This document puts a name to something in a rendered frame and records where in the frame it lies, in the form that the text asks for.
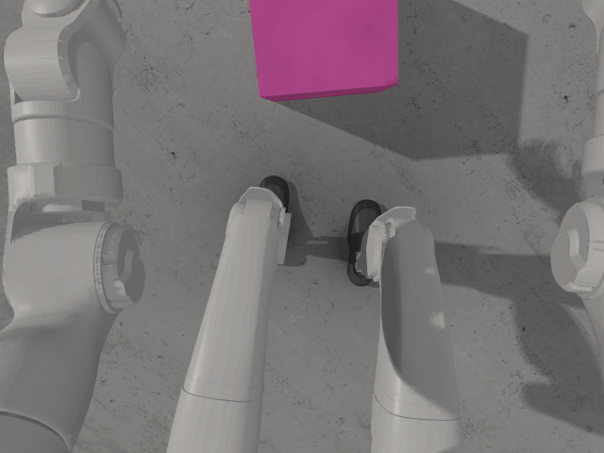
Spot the right robot forearm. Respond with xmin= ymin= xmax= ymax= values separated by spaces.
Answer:
xmin=580 ymin=0 xmax=604 ymax=190

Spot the left robot upper arm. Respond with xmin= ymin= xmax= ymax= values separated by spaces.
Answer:
xmin=0 ymin=221 xmax=145 ymax=453

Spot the left robot shin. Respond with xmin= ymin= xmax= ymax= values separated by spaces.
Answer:
xmin=226 ymin=187 xmax=283 ymax=234

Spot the carton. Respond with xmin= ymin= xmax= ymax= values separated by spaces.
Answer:
xmin=249 ymin=0 xmax=398 ymax=102

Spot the robot shin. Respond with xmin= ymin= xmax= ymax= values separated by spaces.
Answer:
xmin=355 ymin=207 xmax=435 ymax=279
xmin=226 ymin=187 xmax=283 ymax=234

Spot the right robot shin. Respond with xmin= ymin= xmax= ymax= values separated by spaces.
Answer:
xmin=355 ymin=207 xmax=435 ymax=279

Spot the left robot forearm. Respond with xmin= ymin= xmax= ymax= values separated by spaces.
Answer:
xmin=2 ymin=0 xmax=126 ymax=307

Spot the right robot upper arm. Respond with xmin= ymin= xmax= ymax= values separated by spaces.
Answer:
xmin=550 ymin=195 xmax=604 ymax=382

